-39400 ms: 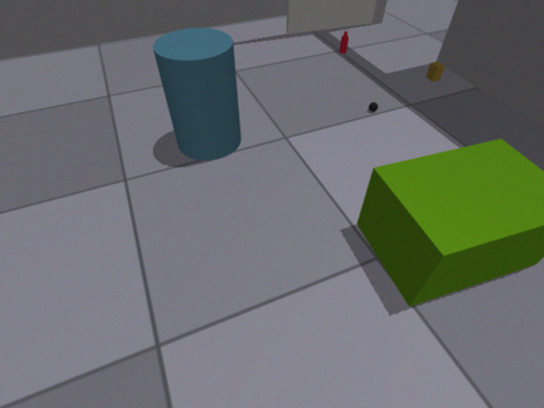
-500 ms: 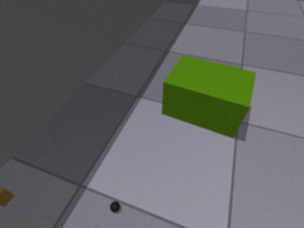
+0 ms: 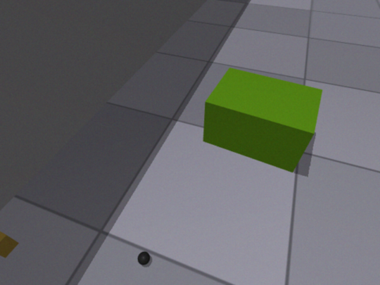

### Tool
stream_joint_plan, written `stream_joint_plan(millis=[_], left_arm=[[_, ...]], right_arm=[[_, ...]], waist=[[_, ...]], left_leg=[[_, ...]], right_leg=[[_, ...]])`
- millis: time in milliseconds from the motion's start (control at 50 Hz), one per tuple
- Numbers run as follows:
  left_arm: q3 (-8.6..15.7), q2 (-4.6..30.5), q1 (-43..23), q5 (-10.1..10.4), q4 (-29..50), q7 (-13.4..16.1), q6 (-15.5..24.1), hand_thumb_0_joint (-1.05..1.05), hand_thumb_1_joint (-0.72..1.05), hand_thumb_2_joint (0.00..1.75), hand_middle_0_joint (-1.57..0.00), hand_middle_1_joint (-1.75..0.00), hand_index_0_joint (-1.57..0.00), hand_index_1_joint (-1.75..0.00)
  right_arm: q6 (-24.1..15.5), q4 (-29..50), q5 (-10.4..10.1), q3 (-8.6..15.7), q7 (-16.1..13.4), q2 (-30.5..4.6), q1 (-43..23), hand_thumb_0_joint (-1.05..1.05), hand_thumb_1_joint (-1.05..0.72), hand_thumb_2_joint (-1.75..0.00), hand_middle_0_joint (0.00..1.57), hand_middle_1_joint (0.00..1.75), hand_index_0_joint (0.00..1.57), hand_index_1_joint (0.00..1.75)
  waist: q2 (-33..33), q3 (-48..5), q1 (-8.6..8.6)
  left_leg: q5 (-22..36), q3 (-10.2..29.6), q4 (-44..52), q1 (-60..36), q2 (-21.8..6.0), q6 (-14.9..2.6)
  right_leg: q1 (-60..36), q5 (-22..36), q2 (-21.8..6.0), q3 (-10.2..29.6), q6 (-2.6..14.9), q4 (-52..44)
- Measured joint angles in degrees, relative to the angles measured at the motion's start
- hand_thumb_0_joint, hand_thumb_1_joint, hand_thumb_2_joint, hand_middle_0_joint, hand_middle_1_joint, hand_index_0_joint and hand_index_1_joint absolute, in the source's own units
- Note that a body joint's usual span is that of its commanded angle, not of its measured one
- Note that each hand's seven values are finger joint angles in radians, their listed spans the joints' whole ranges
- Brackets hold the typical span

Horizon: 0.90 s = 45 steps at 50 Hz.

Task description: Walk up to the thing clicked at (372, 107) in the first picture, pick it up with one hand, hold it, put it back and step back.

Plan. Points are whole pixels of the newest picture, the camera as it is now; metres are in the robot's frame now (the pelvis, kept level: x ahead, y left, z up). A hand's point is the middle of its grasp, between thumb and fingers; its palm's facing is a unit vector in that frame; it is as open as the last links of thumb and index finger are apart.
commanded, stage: stand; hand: left
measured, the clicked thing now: (143, 258) +0.41 +0.25 -0.75
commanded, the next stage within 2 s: rise first in 1.94 s
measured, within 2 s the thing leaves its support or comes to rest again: neither
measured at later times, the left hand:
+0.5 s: hand out of the picture +0.08 +0.26 -0.15, palm faces -0.02 -0.94 -0.35, open 7.4 cm
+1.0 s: hand out of the picture +0.08 +0.26 -0.16, palm faces -0.03 -0.94 -0.35, open 7.4 cm
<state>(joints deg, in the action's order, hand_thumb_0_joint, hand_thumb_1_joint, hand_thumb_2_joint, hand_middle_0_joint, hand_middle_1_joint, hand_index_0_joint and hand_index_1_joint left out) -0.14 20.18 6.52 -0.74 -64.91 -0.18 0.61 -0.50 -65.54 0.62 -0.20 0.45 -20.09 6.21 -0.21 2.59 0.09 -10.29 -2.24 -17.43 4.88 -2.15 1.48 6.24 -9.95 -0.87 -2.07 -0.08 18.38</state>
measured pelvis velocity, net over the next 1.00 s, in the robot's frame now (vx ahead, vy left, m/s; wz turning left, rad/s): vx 0.01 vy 0.00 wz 0.00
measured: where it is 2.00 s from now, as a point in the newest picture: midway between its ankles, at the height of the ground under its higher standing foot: outside the picture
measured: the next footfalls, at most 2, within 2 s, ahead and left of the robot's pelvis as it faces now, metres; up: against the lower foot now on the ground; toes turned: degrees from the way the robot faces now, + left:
none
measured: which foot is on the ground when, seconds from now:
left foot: down 0.00-1.00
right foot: down 0.00-1.00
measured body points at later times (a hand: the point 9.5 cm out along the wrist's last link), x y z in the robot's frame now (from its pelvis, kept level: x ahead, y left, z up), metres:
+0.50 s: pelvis +0.01 +0.00 +0.00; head +0.01 +0.00 +0.45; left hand +0.08 +0.30 -0.13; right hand +0.08 -0.30 -0.13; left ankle -0.01 +0.13 -0.75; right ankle +0.00 -0.12 -0.75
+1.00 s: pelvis +0.01 +0.00 +0.00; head +0.01 +0.00 +0.45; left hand +0.08 +0.30 -0.13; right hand +0.08 -0.30 -0.13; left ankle -0.01 +0.13 -0.75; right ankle +0.00 -0.12 -0.75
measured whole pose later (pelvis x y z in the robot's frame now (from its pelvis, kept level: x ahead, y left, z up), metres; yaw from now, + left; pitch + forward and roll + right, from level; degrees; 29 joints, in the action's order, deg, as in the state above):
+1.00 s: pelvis +0.01 +0.00 +0.00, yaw +0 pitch -2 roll +0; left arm -0.1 20.2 6.9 -0.8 -64.5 0.0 0.7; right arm -0.4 -65.0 0.6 -0.1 0.3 -20.1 6.6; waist -0.1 2.5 0.1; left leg -10.8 -2.3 -17.1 4.1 -2.1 1.4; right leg 5.4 -10.3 -0.9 -2.0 -0.2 17.9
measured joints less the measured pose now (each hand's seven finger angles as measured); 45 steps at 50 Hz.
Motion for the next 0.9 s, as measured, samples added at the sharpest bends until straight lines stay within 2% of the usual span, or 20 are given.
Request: stream_joint_plan(millis=[900], left_arm=[[0.1,0.0,0.3,-0.1,0.3,0.2,0.1,0.01,0.91,0.90,-0.20,-0.30,-0.20,-0.30]], right_arm=[[0.2,0.5,0.0,0.1,-0.1,0.1,0.3,0.00,-0.90,-0.90,0.20,0.30,0.21,0.30]], waist=[[0.1,0.0,0.04]], left_leg=[[-0.4,0.0,0.3,-0.7,0.1,-0.09]], right_leg=[[-0.8,-0.4,-0.1,0.0,-0.13,-0.4]])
